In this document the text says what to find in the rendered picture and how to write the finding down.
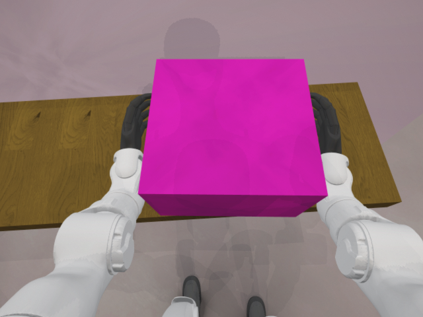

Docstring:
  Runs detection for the left robot foot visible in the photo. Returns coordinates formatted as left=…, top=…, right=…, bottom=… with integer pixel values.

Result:
left=182, top=275, right=201, bottom=317

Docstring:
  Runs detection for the left robot forearm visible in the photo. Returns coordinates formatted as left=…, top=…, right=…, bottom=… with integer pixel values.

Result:
left=54, top=148, right=145, bottom=266

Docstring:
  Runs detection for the robot left hand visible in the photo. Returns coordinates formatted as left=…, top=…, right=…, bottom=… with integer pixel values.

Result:
left=120, top=93, right=152, bottom=150

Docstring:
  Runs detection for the right robot forearm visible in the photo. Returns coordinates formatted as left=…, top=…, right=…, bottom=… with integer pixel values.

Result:
left=317, top=153, right=423, bottom=246

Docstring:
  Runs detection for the right robot foot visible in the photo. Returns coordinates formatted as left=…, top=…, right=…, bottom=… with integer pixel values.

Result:
left=247, top=297, right=266, bottom=317

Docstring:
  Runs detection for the robot left upper arm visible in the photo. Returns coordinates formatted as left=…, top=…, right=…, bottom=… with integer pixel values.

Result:
left=0, top=213, right=134, bottom=317

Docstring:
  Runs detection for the robot right upper arm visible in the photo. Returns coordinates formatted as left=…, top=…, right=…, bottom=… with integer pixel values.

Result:
left=335, top=220, right=423, bottom=317

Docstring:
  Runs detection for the table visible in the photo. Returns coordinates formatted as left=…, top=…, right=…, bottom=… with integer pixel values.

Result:
left=0, top=82, right=402, bottom=231

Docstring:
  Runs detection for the carton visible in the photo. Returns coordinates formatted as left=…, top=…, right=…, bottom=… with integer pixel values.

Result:
left=138, top=59, right=328, bottom=217

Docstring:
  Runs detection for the robot right hand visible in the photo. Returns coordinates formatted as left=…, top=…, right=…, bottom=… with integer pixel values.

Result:
left=310, top=92, right=342, bottom=154

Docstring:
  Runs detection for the robot foot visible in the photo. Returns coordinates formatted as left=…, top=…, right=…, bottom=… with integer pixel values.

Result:
left=247, top=297, right=266, bottom=317
left=182, top=275, right=201, bottom=317

